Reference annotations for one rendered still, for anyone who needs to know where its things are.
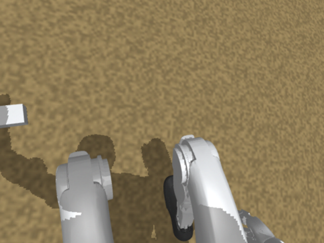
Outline right robot hand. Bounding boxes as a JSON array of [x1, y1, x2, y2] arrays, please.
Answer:
[[238, 209, 276, 243]]

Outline right robot foot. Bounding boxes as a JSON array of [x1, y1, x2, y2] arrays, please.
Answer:
[[164, 175, 193, 241]]

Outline small box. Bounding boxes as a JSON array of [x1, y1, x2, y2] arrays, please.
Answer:
[[0, 104, 28, 128]]

